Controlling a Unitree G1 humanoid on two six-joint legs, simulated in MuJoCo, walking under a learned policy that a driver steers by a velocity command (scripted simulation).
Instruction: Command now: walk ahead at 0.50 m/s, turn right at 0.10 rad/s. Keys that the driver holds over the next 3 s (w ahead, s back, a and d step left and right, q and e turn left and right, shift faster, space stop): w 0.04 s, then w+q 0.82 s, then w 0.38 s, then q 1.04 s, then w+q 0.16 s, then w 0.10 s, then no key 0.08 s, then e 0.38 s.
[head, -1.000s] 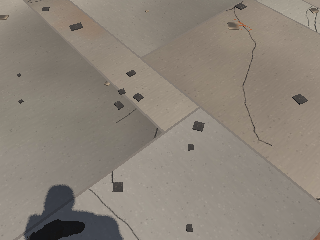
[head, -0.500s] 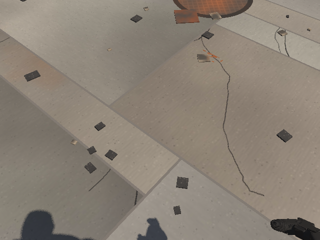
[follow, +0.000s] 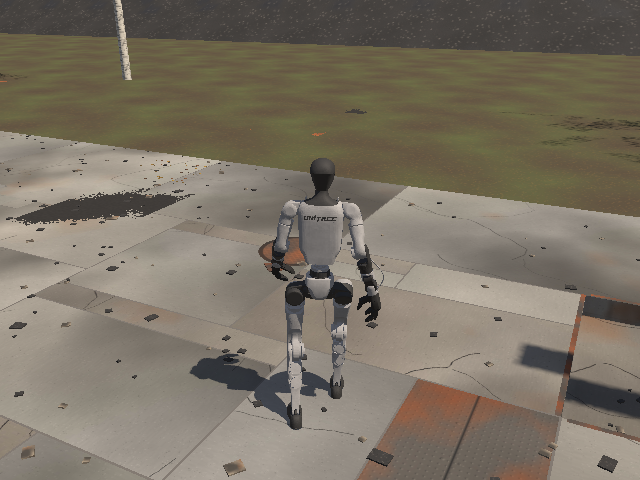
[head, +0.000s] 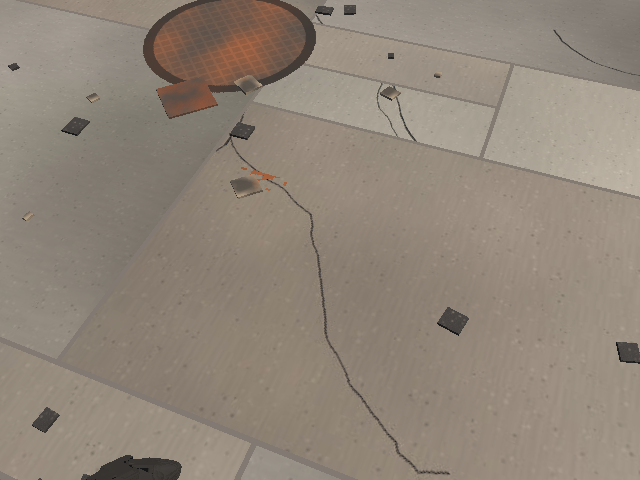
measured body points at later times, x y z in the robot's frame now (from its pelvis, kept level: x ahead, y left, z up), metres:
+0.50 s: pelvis +0.26 +0.01 +0.00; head +0.29 +0.02 +0.44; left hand +0.19 +0.26 -0.14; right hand +0.48 -0.19 -0.11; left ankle +0.38 +0.11 -0.71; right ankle +0.10 -0.09 -0.73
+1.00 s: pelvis +0.53 +0.08 +0.01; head +0.56 +0.10 +0.46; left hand +0.62 +0.37 -0.09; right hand +0.64 -0.19 -0.12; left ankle +0.38 +0.10 -0.73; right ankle +0.72 +0.03 -0.71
